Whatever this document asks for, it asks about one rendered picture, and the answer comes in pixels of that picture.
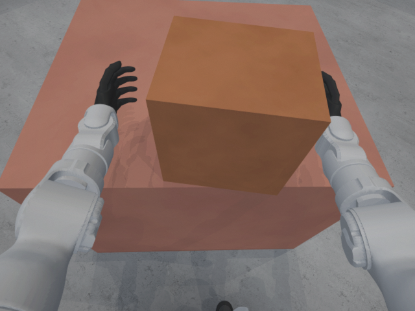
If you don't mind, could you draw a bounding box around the robot left upper arm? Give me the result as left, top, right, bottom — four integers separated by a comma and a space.
0, 180, 104, 311

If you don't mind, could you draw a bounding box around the robot right upper arm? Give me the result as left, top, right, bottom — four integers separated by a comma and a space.
340, 202, 415, 311

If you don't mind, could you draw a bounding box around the left robot forearm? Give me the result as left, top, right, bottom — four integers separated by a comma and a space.
15, 104, 119, 239

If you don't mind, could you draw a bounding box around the left robot hand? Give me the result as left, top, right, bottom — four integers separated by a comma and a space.
94, 61, 137, 114

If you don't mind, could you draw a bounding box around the carton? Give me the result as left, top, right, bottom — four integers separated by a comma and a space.
146, 16, 331, 196

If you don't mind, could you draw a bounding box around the pedestal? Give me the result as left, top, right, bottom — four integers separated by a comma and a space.
0, 0, 394, 253

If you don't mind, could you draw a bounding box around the right robot forearm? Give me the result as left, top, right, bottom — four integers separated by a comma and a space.
314, 116, 415, 214

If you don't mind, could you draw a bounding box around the right robot hand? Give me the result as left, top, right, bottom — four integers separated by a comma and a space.
321, 71, 342, 117

